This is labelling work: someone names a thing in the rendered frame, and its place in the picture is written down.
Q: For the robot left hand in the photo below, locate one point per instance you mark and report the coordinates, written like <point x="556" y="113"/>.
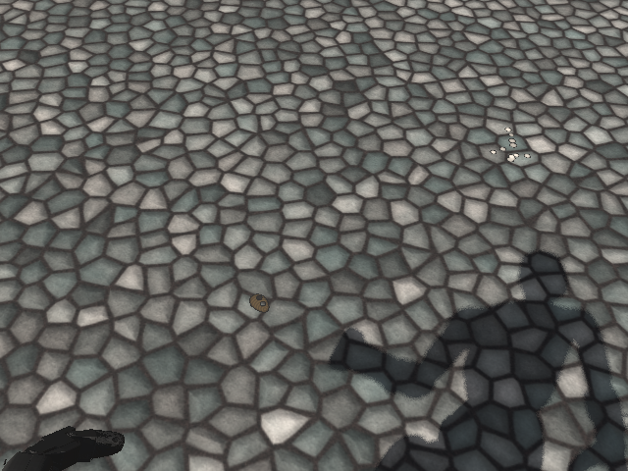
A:
<point x="64" y="448"/>

